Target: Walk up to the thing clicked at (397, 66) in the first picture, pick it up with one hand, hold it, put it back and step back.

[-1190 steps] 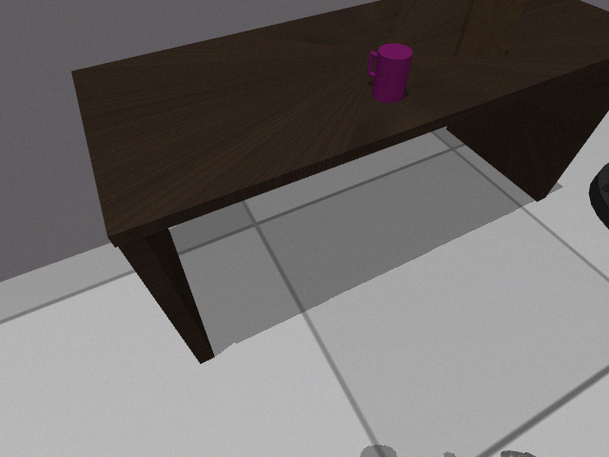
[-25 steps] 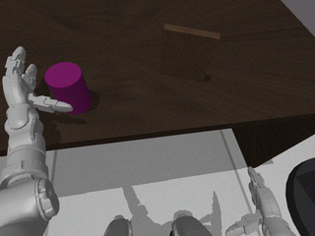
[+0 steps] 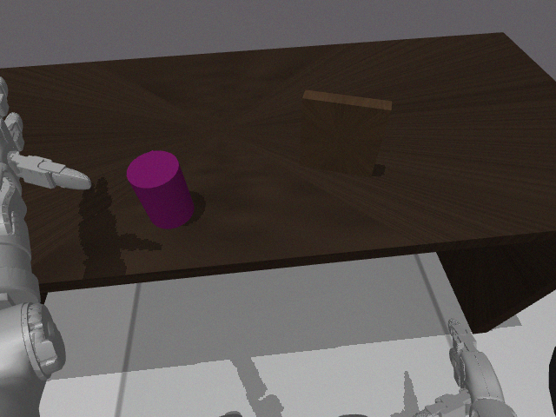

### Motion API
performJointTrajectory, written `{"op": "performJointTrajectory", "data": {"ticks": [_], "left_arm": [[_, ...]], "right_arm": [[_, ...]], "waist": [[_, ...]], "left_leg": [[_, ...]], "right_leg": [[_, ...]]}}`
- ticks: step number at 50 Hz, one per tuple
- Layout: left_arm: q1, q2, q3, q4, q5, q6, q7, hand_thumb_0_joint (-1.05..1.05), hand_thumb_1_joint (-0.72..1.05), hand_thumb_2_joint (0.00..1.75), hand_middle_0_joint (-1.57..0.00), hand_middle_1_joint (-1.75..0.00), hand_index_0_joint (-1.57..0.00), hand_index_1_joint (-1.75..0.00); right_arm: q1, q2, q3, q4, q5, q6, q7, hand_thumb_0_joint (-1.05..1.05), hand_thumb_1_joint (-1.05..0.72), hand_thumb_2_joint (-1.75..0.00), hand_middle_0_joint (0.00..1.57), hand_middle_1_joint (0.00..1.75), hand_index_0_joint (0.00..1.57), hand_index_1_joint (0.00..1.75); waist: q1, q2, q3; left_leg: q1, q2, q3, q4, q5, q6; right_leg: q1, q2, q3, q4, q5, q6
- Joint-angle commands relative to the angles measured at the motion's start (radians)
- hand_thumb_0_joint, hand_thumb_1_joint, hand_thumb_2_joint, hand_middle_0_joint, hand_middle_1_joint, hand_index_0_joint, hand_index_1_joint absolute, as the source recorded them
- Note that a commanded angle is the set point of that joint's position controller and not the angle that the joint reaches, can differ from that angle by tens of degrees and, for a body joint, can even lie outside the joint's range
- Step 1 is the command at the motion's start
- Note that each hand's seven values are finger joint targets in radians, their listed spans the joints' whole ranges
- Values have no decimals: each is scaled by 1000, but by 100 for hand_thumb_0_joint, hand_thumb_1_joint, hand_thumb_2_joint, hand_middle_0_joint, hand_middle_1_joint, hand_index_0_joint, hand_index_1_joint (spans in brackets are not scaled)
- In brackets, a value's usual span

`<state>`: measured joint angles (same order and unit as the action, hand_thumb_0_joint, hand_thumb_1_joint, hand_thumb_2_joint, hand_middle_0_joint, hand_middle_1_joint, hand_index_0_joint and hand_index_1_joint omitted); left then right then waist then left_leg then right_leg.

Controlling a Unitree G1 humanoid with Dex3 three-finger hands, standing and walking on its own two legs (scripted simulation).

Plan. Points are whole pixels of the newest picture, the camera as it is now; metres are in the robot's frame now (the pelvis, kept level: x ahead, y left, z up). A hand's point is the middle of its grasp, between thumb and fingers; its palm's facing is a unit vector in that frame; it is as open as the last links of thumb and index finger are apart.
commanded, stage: sink last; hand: left
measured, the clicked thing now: (161, 184) +0.47 +0.19 +0.04
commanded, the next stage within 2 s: home in 1.06 s
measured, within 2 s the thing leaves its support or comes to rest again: neither
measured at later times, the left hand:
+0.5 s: hand (18, 279) +0.25 +0.27 +0.16, palm faces +0.39 -0.85 -0.35, open 17.5 cm
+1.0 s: hand (4, 386) +0.15 +0.24 +0.16, palm faces +0.38 -0.81 -0.44, open 17.5 cm
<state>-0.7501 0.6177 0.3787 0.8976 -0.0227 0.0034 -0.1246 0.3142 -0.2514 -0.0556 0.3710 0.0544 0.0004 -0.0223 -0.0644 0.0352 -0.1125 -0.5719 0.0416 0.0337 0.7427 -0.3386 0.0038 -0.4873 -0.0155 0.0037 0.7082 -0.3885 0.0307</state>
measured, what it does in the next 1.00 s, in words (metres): stands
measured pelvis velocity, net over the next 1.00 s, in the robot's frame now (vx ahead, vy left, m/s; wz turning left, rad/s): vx -0.02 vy -0.02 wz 0.05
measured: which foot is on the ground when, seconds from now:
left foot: down 0.00-1.00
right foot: down 0.00-1.00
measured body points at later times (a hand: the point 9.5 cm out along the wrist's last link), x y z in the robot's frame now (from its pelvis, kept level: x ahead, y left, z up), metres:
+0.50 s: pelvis +0.00 -0.01 +0.02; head +0.00 -0.02 +0.47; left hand +0.23 +0.31 +0.18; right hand +0.16 -0.27 -0.06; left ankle +0.01 +0.12 -0.71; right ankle -0.03 -0.14 -0.71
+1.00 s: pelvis -0.02 -0.02 +0.02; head -0.03 -0.04 +0.47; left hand +0.13 +0.28 +0.19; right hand +0.15 -0.28 -0.06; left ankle +0.01 +0.11 -0.71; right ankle -0.03 -0.14 -0.71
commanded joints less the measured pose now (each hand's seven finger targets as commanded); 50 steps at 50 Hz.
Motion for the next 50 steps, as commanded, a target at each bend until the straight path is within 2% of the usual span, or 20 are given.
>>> {"op": "performJointTrajectory", "data": {"ticks": [1,3,8,11,13,16,17,18,19,21,23,25,27,30,32,34,38,42,43,50], "left_arm": [[-321,367,83,-219,13,-69,50,0,-55,5,-5,-2,-4,-4],[-301,370,92,-279,13,-73,60,0,-55,5,-5,-2,-4,-4],[-184,247,30,-489,0,-90,95,0,-55,4,-5,-2,-4,-3],[17,210,43,-606,-11,-98,127,0,-55,4,-5,-3,-4,-4],[161,129,8,-745,-23,-107,134,0,-55,4,-5,-3,-5,-4],[387,155,87,-935,-44,-115,160,0,-55,3,-5,-3,-5,-3],[431,99,49,-1024,-49,-122,161,0,-54,2,-5,-3,-5,-3],[476,87,55,-1114,-55,-134,166,0,-55,2,-5,-3,-5,-3],[544,125,114,-1155,-61,-142,177,0,-55,3,-6,-4,-6,-4],[665,85,109,-1279,-68,-154,183,0,-55,2,-5,-4,-6,-3],[766,57,125,-1320,-72,-167,193,0,-54,2,-5,-4,-6,-3],[887,-21,81,-1332,-71,-174,187,0,-54,2,-5,-4,-6,-4],[977,-56,67,-1349,-71,-189,186,0,-55,3,-5,-5,-6,-4],[1083,-85,47,-1409,-66,-218,180,0,-54,3,-5,-5,-5,-4],[1127,-96,35,-1431,-64,-234,179,0,-54,3,-5,-5,-6,-4],[1185,-108,35,-1423,-60,-246,175,0,-54,3,-5,-5,-5,-4],[1127,-113,12,-1453,-46,-277,177,0,-54,3,-5,-5,-5,-4],[1148,-84,42,-1473,-42,-309,182,0,-54,3,-5,-5,-6,-4],[1159,-67,62,-1443,-40,-313,185,0,-54,2,-5,-5,-6,-4],[1180,-68,109,-1250,-44,-349,179,0,-55,3,-5,-5,-6,-4]], "right_arm": [[-23,-121,-52,-148,6,-55,-1,0,58,-5,5,5,5,5],[-29,-132,-62,-119,3,-59,2,0,57,-5,5,5,5,5],[-72,-126,-64,-84,4,-89,0,0,57,-5,5,5,5,5],[-58,-160,-105,-22,3,-96,-12,0,57,-5,5,5,5,5],[-77,-102,-51,-13,4,-100,-10,0,55,-6,5,5,5,5],[-59,-174,-128,-15,6,-92,-27,0,55,-6,5,5,5,5],[-62,-140,-100,-5,5,-89,-25,0,55,-6,5,5,5,5],[-65,-135,-104,-12,4,-86,-28,0,54,-6,5,5,5,5],[-79,-175,-144,-32,5,-83,-36,0,53,-6,5,5,5,5],[-43,-124,-115,-2,5,-73,-37,0,53,-6,5,5,5,5],[-70,-156,-153,-29,0,-73,-46,0,53,-6,5,5,5,5],[-55,-96,-113,-6,-3,-70,-41,0,52,-6,5,5,5,5],[-80,-134,-154,-27,-7,-74,-48,0,53,-6,5,5,5,5],[-85,-87,-108,-31,-8,-89,-42,0,54,-6,5,6,5,6],[-80,-142,-159,-55,-13,-104,-52,0,53,-6,5,6,5,6],[-57,-113,-141,-15,-17,-114,-48,0,54,-6,5,6,5,6],[-82,-112,-140,-34,-26,-144,-54,0,54,-6,5,6,5,6],[-98,-98,-130,23,-32,-168,-52,0,53,-6,5,6,5,6],[-102,-130,-164,26,-35,-171,-56,0,53,-6,5,5,5,5],[-130,-124,-161,45,-31,-177,-45,0,51,-6,5,5,5,5]], "waist": [[42,23,-306],[51,57,-314],[62,93,-324],[74,95,-259],[97,98,-214],[91,49,-201],[96,79,-158],[102,72,-161],[105,66,-176],[112,65,-128],[107,30,-81],[105,34,-19],[98,14,10],[113,9,43],[93,-15,49],[101,-19,83],[76,-37,79],[111,8,97],[106,-12,96],[131,-62,144]], "left_leg": [[295,-20,-3,-95,378,18],[318,-24,2,-107,360,15],[411,-11,-6,-139,357,4],[402,-8,-9,-164,351,-4],[395,-10,-7,-176,335,-7],[394,-14,-2,-193,348,-3],[392,-11,-3,-206,336,-9],[394,-14,0,-204,347,-7],[404,-15,-1,-207,357,-7],[384,-28,13,-214,346,0],[375,-28,13,-228,316,2],[371,-28,14,-246,275,2],[370,-28,13,-260,249,3],[373,-34,15,-271,219,8],[389,-36,15,-278,208,12],[379,-41,14,-285,185,15],[409,-48,11,-304,132,23],[400,-54,11,-328,99,18],[399,-54,10,-329,107,19],[389,-57,8,-362,99,18]], "right_leg": [[112,21,-49,-102,390,-22],[113,15,-44,-114,376,-23],[101,24,-59,-148,326,-36],[113,28,-69,-163,305,-41],[127,27,-72,-172,288,-43],[179,28,-70,-186,318,-37],[173,29,-71,-185,300,-41],[189,26,-67,-191,314,-39],[209,26,-68,-190,324,-38],[227,16,-56,-205,352,-31],[231,16,-57,-216,323,-30],[216,18,-59,-229,277,-30],[210,18,-61,-240,249,-31],[211,13,-62,-256,215,-32],[208,12,-60,-269,211,-30],[205,8,-62,-281,189,-28],[196,1,-54,-308,142,-22],[217,-4,-57,-324,96,-30],[229,-3,-58,-330,106,-28],[260,-8,-51,-370,84,-24]]}}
